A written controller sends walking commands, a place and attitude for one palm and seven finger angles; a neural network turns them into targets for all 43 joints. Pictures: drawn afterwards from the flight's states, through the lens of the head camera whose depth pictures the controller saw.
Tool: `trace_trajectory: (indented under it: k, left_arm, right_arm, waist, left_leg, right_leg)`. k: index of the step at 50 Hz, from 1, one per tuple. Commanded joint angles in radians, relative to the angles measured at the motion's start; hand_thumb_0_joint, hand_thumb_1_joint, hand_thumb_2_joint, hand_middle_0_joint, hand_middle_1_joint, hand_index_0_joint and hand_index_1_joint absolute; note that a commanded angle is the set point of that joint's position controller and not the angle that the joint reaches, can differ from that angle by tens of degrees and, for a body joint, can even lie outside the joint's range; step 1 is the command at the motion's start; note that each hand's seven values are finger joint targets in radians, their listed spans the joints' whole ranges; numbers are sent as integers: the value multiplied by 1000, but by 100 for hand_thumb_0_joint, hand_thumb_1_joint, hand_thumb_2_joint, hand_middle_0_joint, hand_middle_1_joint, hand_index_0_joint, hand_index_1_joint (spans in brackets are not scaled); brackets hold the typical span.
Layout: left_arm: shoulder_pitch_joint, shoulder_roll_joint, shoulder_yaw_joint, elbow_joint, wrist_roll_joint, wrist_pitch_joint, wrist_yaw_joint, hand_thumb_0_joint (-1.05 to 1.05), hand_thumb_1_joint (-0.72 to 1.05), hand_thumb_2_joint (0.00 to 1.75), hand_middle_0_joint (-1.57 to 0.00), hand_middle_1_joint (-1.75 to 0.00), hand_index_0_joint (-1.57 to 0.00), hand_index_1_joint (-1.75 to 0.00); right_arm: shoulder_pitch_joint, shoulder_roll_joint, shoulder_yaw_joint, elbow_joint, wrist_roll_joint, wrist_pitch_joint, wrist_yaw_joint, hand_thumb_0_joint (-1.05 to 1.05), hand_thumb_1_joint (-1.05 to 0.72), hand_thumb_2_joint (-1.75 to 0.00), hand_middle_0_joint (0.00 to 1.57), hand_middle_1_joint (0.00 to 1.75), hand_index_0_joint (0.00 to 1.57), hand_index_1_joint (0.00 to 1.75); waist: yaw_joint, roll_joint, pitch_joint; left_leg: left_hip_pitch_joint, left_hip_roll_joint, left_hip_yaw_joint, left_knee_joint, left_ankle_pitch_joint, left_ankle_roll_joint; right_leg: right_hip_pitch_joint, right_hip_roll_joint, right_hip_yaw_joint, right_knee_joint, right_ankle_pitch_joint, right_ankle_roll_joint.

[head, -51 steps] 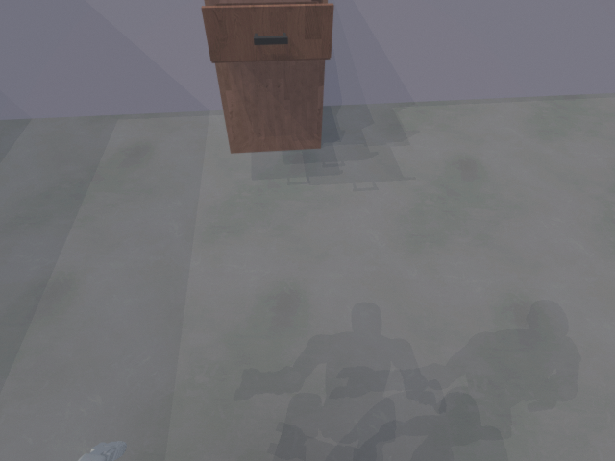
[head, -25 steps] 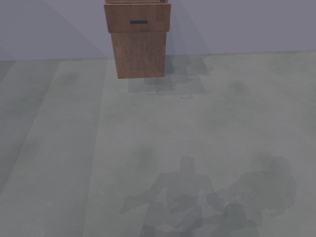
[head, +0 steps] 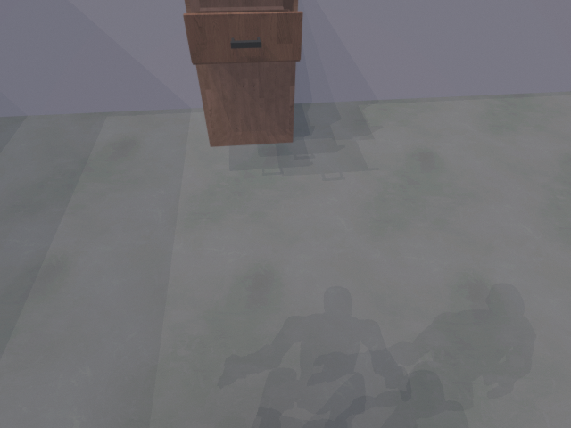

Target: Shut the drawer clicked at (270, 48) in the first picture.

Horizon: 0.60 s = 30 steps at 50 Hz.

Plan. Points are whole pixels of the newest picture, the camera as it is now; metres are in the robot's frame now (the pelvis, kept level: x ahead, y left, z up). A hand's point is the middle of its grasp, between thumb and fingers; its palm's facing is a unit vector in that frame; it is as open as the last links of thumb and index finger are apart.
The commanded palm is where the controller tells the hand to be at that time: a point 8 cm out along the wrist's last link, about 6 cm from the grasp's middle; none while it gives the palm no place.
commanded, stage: look at it before walking up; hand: left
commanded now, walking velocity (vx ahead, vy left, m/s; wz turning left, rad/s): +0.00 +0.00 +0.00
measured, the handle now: (245, 42) +1.45 +0.23 -0.06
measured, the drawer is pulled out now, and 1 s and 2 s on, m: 0.29 0.29 0.29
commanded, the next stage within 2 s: walk to a spot facing it in 0.42 s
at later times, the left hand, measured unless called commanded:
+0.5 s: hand out of the picture +0.06 +0.25 -0.16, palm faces -0.04 -0.95 -0.32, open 7.4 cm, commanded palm none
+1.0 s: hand out of the picture +0.12 +0.19 -0.19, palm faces -0.08 -0.99 -0.13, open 7.4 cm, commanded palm none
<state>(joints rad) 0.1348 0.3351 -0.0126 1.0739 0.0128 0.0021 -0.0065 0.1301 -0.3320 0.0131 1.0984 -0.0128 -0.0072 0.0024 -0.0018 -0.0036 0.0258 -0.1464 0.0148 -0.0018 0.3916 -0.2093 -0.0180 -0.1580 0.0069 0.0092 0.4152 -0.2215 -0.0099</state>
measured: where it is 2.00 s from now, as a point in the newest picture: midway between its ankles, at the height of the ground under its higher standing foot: (304, 353)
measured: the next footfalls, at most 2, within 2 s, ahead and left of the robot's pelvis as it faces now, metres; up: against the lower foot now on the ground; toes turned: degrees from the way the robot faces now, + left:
right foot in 1.16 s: +0.30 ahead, -0.15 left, +0.00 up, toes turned -12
left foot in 1.50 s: +0.45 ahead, +0.09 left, +0.00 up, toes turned +9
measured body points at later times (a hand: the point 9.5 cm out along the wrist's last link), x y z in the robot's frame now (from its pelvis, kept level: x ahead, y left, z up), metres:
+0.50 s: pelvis +0.00 +0.00 +0.00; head +0.01 +0.00 +0.45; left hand +0.07 +0.29 -0.14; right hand +0.07 -0.29 -0.13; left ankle +0.00 +0.13 -0.74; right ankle +0.00 -0.11 -0.74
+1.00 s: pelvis +0.10 +0.02 -0.01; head +0.13 +0.03 +0.44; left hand +0.12 +0.24 -0.17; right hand -0.01 -0.18 -0.15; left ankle +0.00 +0.13 -0.74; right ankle +0.11 -0.10 -0.69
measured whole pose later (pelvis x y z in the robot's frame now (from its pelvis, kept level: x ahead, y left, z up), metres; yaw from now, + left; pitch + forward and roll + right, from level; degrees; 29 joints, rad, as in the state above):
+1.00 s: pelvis +0.10 +0.02 -0.01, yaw -4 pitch +0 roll +0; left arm 0.29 0.18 0.03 1.09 0.03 0.02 -0.03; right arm 0.47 -0.12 0.00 1.15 -0.03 -0.08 -0.02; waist -0.04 -0.03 0.04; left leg -0.01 0.03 0.08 0.40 -0.39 0.01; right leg -0.48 -0.05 -0.07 1.00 -0.39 -0.02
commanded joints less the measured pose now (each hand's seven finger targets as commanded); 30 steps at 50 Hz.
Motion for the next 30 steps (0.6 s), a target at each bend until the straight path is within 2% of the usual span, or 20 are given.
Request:
trace_trajectory:
  k: [1,4,7,26,27,28,30]
  left_arm:
    - [-43,209,47,-65,-2,-27,18,0,90,90,-20,-30,-20,-30]
    - [-41,208,45,-65,-1,-25,17,0,90,90,-20,-30,-20,-30]
    - [-40,206,46,-63,-1,-25,16,0,90,90,-20,-30,-20,-30]
    - [-24,206,42,-52,-2,-27,16,0,90,90,-20,-30,-20,-30]
    - [12,122,26,-31,-3,-18,19,0,90,90,-20,-30,-20,-30]
    - [54,81,16,-19,-1,-6,20,0,90,90,-20,-30,-20,-30]
    - [88,89,24,-15,7,5,11,0,90,90,-20,-30,-20,-30]
  right_arm:
    - [-47,-200,-46,-64,4,-26,-15,0,-90,-90,20,30,20,30]
    - [-49,-200,-47,-65,5,-23,-14,0,-90,-90,20,30,20,30]
    - [-48,-198,-46,-62,3,-24,-14,0,-90,-90,20,30,20,30]
    - [-42,-199,-44,-53,6,-25,-14,0,-90,-90,20,30,20,30]
    - [-10,-116,-24,-34,1,-16,-11,0,-90,-90,20,30,20,30]
    - [28,-72,-14,-20,-3,-6,-8,0,-90,-90,20,30,20,30]
    - [57,-67,-20,-22,-10,5,-5,0,-90,-90,20,30,20,30]
  waist:
    - [4,-4,-54]
    - [4,-8,-29]
    - [5,6,-36]
    - [4,4,-62]
    - [3,-3,-72]
    - [6,-6,-66]
    - [9,-34,19]
  left_leg:
    - [8,100,-90,-63,114,45]
    - [0,98,-92,-68,89,45]
    - [1,98,-95,-72,81,45]
    - [21,105,-94,-73,127,44]
    - [22,100,-80,-66,72,32]
    - [10,88,-66,-51,-38,27]
    - [-81,63,-56,-35,-272,32]
  right_leg:
    - [-2,-124,108,-86,104,-26]
    - [-23,-122,110,-97,68,-25]
    - [-20,-121,110,-101,51,-23]
    - [7,-125,103,-96,114,-22]
    - [7,-122,98,-100,39,-10]
    - [-5,-114,106,-99,-100,-8]
    - [-59,-108,145,-122,-333,-25]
